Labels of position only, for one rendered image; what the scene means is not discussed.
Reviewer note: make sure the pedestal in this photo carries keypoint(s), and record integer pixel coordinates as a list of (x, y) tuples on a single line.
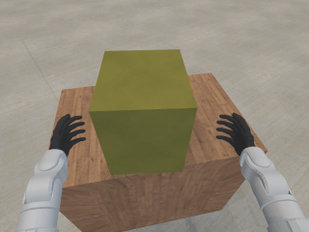
[(96, 201)]

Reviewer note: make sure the robot right hand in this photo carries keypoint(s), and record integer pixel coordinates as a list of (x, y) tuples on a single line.
[(240, 132)]

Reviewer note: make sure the robot left hand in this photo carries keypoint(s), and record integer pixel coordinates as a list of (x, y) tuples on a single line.
[(61, 138)]

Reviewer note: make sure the carton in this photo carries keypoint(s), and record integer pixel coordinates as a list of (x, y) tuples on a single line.
[(143, 111)]

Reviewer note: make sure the left robot forearm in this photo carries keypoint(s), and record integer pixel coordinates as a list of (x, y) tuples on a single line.
[(41, 201)]

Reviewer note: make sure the right robot forearm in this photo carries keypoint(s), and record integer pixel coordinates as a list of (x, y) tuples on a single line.
[(272, 192)]

